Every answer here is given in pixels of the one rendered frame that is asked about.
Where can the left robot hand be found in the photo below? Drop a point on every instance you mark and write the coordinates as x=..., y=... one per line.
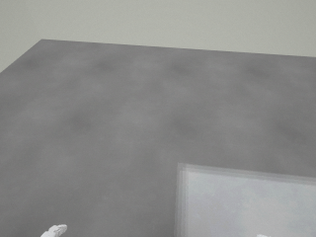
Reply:
x=55, y=231

